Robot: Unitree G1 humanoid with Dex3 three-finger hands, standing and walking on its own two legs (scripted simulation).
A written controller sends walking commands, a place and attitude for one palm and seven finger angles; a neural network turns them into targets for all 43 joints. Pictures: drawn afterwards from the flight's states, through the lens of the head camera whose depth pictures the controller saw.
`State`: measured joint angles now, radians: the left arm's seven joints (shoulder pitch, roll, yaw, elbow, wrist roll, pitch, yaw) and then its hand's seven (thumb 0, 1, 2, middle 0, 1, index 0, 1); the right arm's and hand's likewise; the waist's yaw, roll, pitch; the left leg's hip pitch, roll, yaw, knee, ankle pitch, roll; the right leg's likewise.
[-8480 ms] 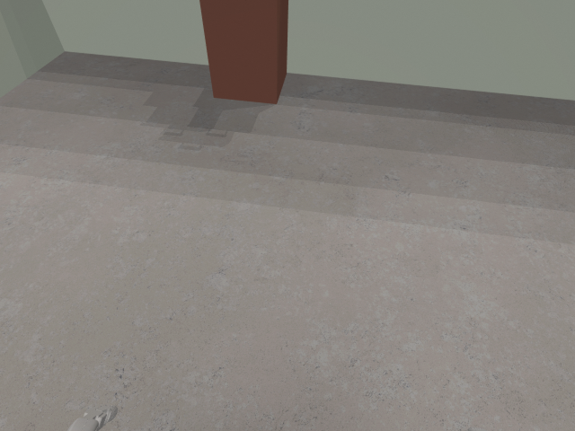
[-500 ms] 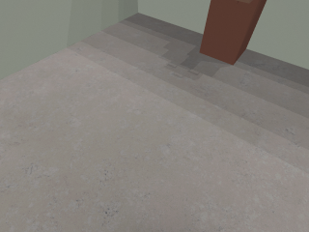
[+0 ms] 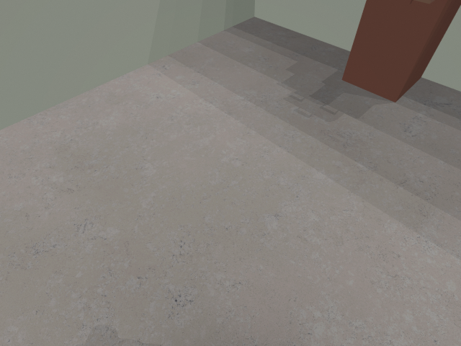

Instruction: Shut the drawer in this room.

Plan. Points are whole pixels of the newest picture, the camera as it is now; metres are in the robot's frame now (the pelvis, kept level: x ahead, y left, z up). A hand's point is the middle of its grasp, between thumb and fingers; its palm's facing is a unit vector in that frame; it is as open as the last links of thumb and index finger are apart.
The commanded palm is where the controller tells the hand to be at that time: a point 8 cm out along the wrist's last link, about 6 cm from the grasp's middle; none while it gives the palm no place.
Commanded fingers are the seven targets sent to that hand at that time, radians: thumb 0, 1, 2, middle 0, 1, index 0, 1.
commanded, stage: stand and wait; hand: left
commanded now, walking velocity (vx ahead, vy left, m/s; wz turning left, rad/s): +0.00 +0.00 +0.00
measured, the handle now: out of the picture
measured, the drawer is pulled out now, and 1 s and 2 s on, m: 0.24 0.24 0.24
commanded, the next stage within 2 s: turn or walk to find it in 0.34 s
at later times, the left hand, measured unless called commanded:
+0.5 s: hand out of the picture -0.02 +0.25 -0.18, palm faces +0.03 -0.97 -0.22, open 7.4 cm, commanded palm none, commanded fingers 0.00 0.90 0.90 -0.20 -0.30 -0.20 -0.30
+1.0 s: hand out of the picture -0.02 +0.26 -0.20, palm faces +0.24 -0.95 -0.19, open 7.4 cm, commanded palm none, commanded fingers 0.00 0.90 0.90 -0.20 -0.30 -0.20 -0.30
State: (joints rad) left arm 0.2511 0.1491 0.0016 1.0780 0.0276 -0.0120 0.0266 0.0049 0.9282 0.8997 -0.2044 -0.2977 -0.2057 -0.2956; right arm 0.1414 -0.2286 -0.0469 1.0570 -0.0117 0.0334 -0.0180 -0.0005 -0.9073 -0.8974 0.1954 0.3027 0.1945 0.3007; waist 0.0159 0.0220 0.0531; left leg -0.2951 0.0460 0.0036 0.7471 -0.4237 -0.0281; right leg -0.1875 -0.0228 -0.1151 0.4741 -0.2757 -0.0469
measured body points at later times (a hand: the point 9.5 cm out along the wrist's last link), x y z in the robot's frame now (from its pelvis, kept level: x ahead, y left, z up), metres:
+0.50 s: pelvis -0.02 +0.05 +0.00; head -0.01 +0.06 +0.45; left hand -0.02 +0.30 -0.16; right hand -0.01 -0.18 -0.15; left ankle -0.03 +0.16 -0.74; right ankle -0.01 -0.09 -0.74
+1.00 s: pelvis -0.04 +0.07 -0.02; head -0.01 +0.10 +0.42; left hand -0.04 +0.31 -0.19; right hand +0.09 -0.18 -0.15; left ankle -0.04 +0.16 -0.74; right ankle -0.02 -0.08 -0.73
